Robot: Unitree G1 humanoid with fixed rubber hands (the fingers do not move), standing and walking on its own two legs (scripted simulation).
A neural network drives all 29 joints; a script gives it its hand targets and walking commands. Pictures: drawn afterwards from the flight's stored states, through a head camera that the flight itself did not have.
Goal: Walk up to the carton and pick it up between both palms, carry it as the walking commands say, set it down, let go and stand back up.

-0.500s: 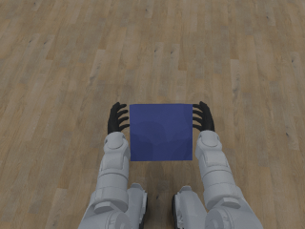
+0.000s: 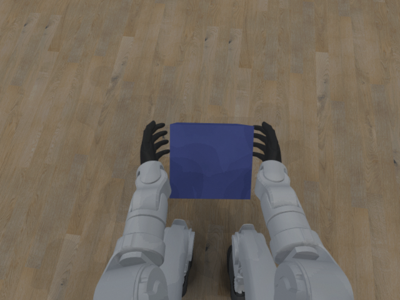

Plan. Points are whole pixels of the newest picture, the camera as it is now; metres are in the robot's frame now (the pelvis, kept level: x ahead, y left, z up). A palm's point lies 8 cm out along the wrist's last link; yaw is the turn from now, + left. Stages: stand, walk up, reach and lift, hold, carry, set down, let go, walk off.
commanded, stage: set down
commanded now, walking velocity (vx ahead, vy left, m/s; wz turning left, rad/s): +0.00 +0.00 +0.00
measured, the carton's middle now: (208, 155) +0.43 +0.02 -0.17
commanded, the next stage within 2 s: none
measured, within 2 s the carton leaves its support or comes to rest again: neither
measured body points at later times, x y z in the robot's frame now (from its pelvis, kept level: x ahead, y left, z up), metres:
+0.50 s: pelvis -0.03 +0.00 -0.08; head +0.21 +0.00 +0.30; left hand +0.42 +0.14 -0.17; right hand +0.43 -0.11 -0.18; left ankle +0.08 +0.12 -0.57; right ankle +0.07 -0.10 -0.57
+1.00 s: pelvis -0.03 +0.00 -0.14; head +0.25 +0.00 +0.20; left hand +0.44 +0.15 -0.25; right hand +0.46 -0.11 -0.27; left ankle +0.08 +0.12 -0.57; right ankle +0.07 -0.10 -0.57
